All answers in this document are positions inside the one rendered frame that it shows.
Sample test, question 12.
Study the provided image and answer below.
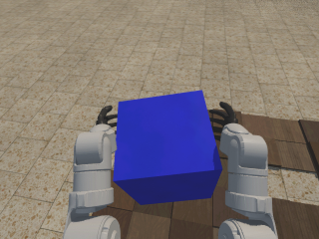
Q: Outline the carton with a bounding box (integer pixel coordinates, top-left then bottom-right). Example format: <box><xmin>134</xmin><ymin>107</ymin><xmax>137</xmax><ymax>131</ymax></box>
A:
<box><xmin>113</xmin><ymin>90</ymin><xmax>222</xmax><ymax>205</ymax></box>

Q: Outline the right robot upper arm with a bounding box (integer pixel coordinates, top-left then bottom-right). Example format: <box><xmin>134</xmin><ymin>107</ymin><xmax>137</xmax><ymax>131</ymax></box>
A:
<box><xmin>218</xmin><ymin>218</ymin><xmax>277</xmax><ymax>239</ymax></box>

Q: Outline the robot right hand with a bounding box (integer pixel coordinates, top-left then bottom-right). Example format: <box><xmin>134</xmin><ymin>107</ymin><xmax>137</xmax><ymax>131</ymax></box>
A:
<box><xmin>209</xmin><ymin>102</ymin><xmax>238</xmax><ymax>141</ymax></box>

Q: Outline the left robot upper arm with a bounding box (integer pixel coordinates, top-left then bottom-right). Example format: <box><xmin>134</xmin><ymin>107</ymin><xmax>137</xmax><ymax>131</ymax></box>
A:
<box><xmin>63</xmin><ymin>215</ymin><xmax>121</xmax><ymax>239</ymax></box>

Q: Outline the right robot forearm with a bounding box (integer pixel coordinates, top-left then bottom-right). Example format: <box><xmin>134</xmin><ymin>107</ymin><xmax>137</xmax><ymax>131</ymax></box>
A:
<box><xmin>219</xmin><ymin>123</ymin><xmax>278</xmax><ymax>239</ymax></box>

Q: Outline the left robot forearm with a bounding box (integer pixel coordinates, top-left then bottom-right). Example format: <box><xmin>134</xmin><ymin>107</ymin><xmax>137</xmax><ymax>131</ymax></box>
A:
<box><xmin>62</xmin><ymin>123</ymin><xmax>117</xmax><ymax>239</ymax></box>

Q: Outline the robot left hand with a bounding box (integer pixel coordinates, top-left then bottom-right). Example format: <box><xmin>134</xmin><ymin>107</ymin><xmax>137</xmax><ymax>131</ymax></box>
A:
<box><xmin>96</xmin><ymin>105</ymin><xmax>118</xmax><ymax>134</ymax></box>

